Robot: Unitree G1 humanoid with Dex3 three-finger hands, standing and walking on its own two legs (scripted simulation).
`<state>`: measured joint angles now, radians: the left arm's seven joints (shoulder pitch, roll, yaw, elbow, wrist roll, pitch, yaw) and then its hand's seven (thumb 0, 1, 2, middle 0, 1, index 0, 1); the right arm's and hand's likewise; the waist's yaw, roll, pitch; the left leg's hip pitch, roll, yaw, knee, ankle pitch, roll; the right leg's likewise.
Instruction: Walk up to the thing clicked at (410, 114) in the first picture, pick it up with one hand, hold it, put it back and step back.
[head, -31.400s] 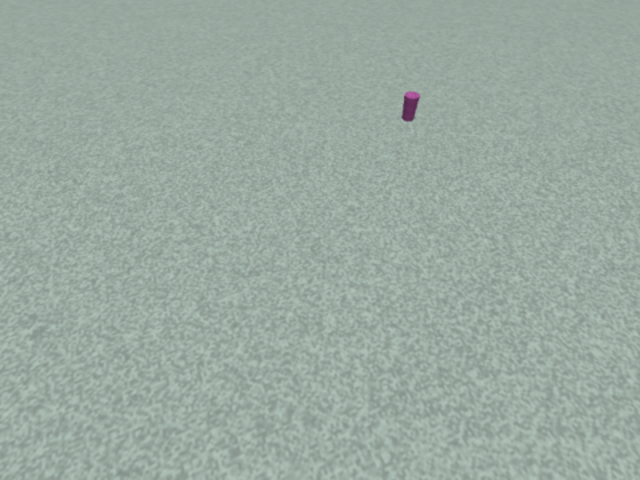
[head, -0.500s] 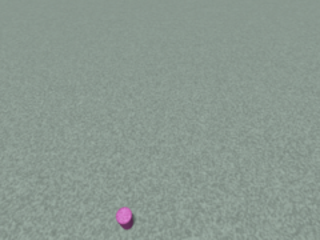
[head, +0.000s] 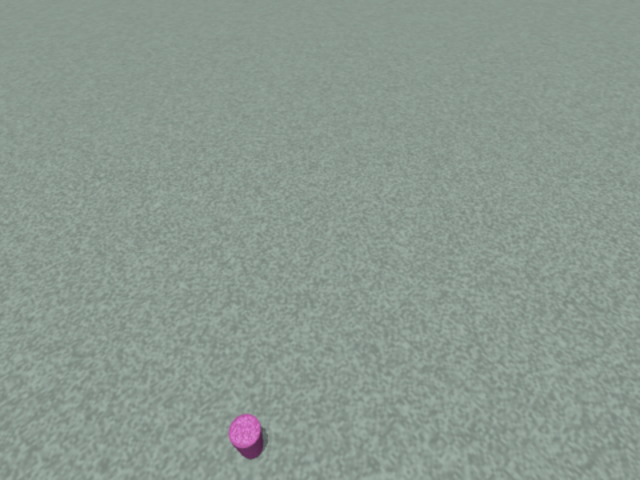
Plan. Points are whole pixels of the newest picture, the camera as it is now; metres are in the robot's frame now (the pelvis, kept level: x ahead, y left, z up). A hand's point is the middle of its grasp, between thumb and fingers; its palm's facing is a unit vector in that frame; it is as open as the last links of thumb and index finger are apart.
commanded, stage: stand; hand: left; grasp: from the side
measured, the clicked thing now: (248, 438) +0.37 +0.23 -0.71
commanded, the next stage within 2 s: step back in 0.08 s
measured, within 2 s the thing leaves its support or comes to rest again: neither
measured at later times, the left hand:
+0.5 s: hand out of the picture +0.09 +0.31 -0.18, palm faces -0.02 -0.93 -0.36, open 7.4 cm
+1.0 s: hand out of the picture -0.06 +0.30 -0.16, palm faces -0.05 -0.92 -0.40, open 7.4 cm
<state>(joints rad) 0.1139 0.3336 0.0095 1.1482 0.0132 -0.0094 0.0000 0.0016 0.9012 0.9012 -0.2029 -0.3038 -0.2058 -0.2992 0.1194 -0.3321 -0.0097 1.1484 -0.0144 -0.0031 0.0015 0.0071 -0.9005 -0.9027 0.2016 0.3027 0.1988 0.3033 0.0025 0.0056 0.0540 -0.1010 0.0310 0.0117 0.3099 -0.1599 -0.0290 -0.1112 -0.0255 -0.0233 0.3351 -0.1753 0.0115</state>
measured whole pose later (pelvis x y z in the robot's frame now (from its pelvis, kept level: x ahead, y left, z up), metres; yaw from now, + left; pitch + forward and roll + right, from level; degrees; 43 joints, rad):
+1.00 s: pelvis -0.18 +0.04 -0.02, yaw -4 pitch -2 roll +1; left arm 0.17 0.35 0.07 0.83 0.03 0.05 0.01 0.00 0.90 0.90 -0.21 -0.30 -0.21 -0.30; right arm 0.16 -0.40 -0.05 0.88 0.01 0.04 -0.01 0.01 -0.90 -0.90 0.20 0.30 0.20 0.30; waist 0.02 0.01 0.15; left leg -0.42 -0.11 -0.09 1.07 -0.49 -0.01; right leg -0.30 0.00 0.05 0.61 -0.27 -0.01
